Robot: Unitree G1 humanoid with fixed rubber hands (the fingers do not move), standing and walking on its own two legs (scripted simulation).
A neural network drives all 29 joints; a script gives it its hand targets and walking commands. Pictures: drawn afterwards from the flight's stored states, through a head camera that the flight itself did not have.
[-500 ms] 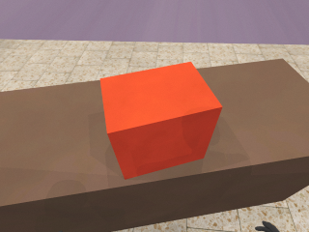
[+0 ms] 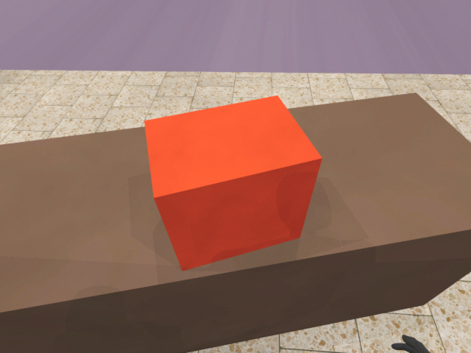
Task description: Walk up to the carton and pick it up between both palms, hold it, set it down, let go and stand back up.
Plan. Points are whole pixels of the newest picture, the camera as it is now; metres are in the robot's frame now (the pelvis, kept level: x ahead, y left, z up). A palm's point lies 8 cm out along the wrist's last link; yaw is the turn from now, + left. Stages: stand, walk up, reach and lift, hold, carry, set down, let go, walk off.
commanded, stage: walk up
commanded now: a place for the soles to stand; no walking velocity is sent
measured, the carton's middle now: (229, 184) +0.45 +0.02 +0.01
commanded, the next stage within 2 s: reach and lift in 0.46 s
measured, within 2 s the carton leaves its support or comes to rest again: neither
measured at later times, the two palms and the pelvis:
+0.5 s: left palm out of the picture +0.11 +0.28 -0.10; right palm out of the picture +0.10 -0.30 -0.09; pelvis +0.00 -0.01 +0.00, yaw -1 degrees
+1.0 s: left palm out of the picture +0.16 +0.24 -0.08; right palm out of the picture +0.14 -0.29 -0.07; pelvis -0.01 -0.01 +0.00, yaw +1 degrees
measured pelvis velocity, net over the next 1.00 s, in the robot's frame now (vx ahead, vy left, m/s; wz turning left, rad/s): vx -0.01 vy -0.01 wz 0.02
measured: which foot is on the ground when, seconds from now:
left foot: down 0.00-1.00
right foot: down 0.00-1.00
